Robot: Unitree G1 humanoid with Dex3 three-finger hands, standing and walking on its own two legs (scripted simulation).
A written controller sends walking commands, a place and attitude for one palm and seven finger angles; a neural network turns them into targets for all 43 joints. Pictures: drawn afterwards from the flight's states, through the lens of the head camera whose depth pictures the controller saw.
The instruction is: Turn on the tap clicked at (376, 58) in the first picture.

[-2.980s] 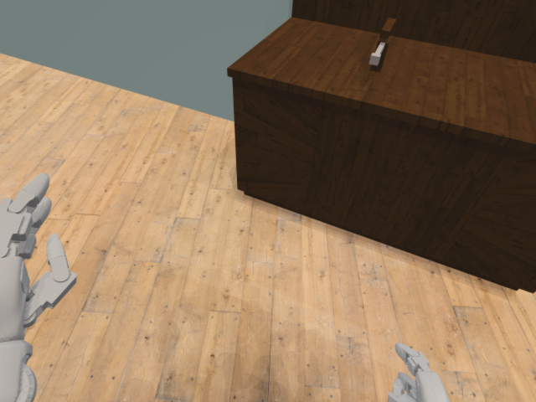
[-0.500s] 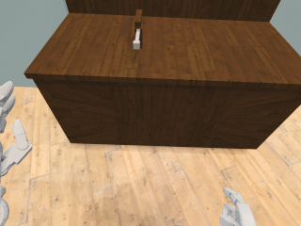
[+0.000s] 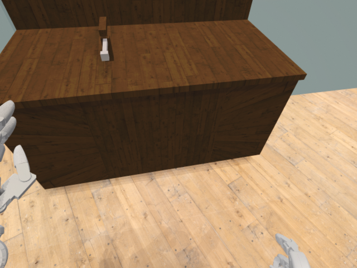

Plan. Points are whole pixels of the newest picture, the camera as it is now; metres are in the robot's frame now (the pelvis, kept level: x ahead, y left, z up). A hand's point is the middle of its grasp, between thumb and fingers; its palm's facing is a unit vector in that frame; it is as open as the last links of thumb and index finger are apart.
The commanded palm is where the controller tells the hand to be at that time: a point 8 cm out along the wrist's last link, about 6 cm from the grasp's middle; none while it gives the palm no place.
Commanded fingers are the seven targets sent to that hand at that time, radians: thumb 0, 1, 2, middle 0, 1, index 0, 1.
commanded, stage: take the last steps up to it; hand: left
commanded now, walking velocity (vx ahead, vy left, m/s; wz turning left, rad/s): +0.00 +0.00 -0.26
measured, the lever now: (104, 55) +0.81 +0.34 +0.05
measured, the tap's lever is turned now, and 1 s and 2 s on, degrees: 0 0 0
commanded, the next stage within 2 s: none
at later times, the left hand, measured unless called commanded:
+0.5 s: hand (49, 187) +0.19 +0.21 +0.18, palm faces +0.38 -0.84 -0.39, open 7.4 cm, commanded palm +0.15 +0.26 +0.18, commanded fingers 0.00 0.90 0.90 -0.20 -0.30 -0.20 -0.30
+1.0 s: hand (89, 151) +0.27 +0.18 +0.17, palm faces +0.34 -0.82 -0.45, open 7.4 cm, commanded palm +0.22 +0.23 +0.18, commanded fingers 0.00 0.90 0.90 -0.20 -0.30 -0.20 -0.30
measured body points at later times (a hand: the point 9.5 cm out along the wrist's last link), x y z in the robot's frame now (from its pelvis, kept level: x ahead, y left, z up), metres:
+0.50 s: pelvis -0.03 -0.02 +0.00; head -0.03 -0.01 +0.45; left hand +0.17 +0.26 +0.20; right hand +0.09 -0.28 -0.09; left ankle +0.00 +0.10 -0.73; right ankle -0.01 -0.12 -0.73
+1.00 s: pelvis +0.05 -0.04 +0.01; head +0.07 -0.06 +0.46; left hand +0.24 +0.22 +0.20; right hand +0.18 -0.30 -0.09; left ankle +0.10 +0.10 -0.68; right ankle +0.03 -0.13 -0.73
